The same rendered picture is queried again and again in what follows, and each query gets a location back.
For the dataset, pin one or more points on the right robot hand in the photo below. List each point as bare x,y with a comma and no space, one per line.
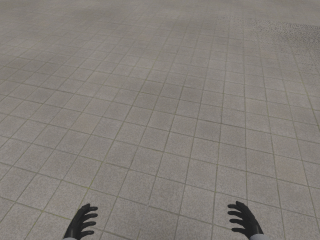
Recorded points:
249,222

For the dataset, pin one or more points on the left robot hand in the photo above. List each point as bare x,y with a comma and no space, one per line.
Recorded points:
76,226

